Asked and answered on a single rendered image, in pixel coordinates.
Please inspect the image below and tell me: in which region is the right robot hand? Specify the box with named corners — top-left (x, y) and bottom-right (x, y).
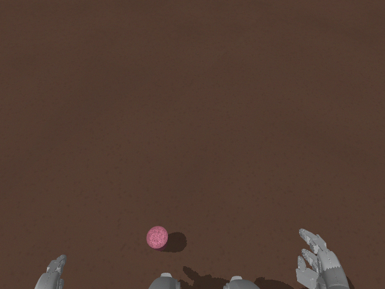
top-left (296, 228), bottom-right (349, 289)

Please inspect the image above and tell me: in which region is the cup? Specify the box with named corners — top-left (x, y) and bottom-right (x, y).
top-left (146, 226), bottom-right (168, 251)

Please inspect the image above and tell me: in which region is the left robot hand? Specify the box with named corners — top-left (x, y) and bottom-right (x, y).
top-left (35, 255), bottom-right (67, 289)

